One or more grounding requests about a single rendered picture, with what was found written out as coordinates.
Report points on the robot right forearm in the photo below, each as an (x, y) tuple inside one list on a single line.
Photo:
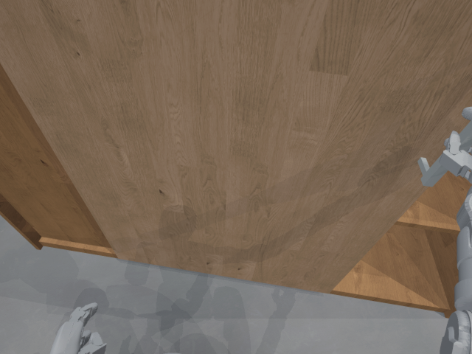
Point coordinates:
[(463, 289)]

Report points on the robot right hand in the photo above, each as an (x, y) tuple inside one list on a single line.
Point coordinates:
[(458, 162)]

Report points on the right robot upper arm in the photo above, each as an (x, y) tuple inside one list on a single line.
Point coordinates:
[(458, 334)]

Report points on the wardrobe door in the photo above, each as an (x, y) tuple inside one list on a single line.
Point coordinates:
[(33, 180), (274, 141)]

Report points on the robot left hand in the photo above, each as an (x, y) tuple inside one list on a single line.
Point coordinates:
[(71, 338)]

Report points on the handle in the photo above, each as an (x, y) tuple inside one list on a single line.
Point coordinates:
[(431, 175)]

